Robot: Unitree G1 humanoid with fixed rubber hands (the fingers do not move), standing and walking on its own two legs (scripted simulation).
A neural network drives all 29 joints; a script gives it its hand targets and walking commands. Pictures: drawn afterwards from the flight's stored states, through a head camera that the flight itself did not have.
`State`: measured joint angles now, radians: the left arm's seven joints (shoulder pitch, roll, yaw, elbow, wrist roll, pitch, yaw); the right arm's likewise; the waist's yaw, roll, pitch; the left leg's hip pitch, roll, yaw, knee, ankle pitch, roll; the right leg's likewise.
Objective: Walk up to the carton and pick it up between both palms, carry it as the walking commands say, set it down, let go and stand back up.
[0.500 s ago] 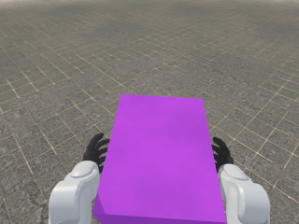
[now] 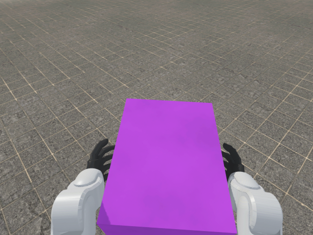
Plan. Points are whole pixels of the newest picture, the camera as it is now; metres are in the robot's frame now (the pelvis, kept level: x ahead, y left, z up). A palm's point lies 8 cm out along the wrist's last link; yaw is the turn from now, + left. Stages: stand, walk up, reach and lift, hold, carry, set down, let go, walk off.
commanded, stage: carry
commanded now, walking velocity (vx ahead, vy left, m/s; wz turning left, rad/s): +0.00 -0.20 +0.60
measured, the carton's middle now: (164, 180) +0.27 -0.01 +0.03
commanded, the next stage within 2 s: none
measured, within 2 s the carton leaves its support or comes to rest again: neither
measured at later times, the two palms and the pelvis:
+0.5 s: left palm (98, 180) +0.25 +0.14 +0.08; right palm (223, 165) +0.29 -0.15 +0.07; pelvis +0.02 -0.03 +0.00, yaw +8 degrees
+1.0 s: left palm (100, 207) +0.20 +0.13 +0.06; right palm (213, 153) +0.33 -0.14 +0.07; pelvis +0.03 -0.12 -0.02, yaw +27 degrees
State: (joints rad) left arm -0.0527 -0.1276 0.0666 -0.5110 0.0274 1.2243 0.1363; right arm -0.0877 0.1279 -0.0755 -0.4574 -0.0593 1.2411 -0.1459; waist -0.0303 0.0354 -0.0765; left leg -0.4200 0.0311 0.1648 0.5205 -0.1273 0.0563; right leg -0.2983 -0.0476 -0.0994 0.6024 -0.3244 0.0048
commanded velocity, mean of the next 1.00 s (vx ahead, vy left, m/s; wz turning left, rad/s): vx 0.00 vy -0.20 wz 0.60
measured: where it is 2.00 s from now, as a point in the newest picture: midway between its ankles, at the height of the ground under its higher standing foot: outside the picture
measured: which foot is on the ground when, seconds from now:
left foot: down 0.00-0.64, up 0.66-0.94, down 0.96-1.00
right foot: down 0.00-0.38, up 0.40-0.62, down 0.64-0.94, up 0.96-1.00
